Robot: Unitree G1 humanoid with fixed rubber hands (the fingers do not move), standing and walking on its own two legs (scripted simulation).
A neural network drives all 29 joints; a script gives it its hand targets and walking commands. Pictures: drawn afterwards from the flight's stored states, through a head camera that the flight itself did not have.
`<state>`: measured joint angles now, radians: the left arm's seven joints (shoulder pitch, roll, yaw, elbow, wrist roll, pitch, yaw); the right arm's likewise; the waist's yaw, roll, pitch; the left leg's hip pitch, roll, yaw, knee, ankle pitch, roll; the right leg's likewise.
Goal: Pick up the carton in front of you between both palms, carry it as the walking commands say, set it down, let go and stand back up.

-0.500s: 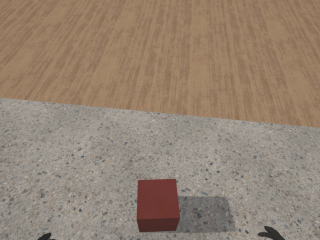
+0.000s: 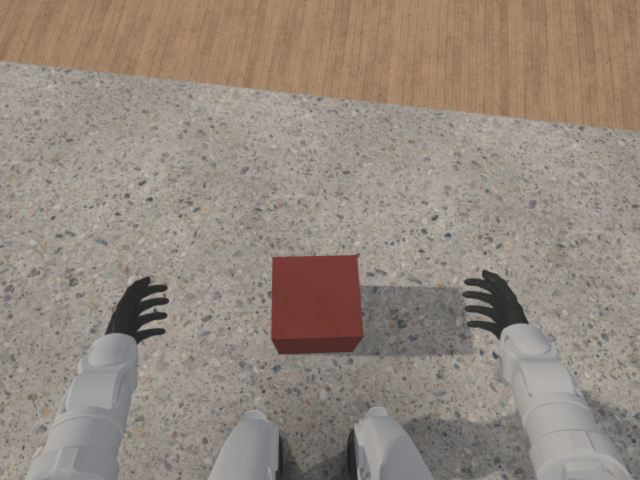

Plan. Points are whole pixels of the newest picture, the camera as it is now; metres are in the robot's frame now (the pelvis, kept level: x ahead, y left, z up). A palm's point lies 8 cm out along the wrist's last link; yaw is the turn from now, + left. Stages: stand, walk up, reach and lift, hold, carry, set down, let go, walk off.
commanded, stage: reach and lift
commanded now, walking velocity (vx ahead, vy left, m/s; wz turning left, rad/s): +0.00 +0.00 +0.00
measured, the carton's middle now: (315, 308) +0.46 +0.00 -0.58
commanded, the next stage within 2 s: none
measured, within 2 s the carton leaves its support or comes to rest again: neither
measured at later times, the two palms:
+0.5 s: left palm (203, 239) +0.47 +0.19 -0.16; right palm (432, 234) +0.48 -0.20 -0.15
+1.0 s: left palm (227, 291) +0.46 +0.19 -0.40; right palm (404, 287) +0.46 -0.20 -0.40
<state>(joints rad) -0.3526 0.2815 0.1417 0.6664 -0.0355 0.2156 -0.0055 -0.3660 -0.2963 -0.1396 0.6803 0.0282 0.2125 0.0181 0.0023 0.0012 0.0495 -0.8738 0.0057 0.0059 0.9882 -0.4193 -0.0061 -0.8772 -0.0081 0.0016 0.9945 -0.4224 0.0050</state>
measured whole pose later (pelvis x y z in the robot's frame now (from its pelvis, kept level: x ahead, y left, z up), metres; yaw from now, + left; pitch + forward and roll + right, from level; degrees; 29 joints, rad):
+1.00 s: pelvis -0.07 +0.00 -0.24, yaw +1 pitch +50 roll +1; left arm -1.21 0.31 0.18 0.91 -0.15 0.08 0.13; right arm -1.22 -0.35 -0.16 0.94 0.16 0.08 -0.10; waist 0.00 0.00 0.04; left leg -2.17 -0.01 -0.01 1.83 -0.54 -0.02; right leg -2.17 0.01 0.02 1.84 -0.54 0.02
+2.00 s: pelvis -0.09 +0.00 -0.34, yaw +0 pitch +36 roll +0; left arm -1.57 0.30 0.06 1.21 -0.20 0.04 0.16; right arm -1.56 -0.33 -0.07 1.22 0.22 0.04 -0.14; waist 0.00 0.00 0.41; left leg -2.26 -0.02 -0.02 2.18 -0.55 -0.02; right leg -2.25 0.02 0.02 2.17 -0.55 0.03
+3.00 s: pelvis -0.08 +0.00 -0.18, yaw +0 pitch +41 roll +0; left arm -0.95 -0.02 0.44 0.63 0.20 0.42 0.06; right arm -0.94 0.02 -0.44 0.62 -0.19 0.42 -0.04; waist -0.01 0.00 -0.19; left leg -1.89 -0.05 -0.04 1.67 -0.49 -0.03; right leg -1.89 0.04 0.05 1.67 -0.49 0.03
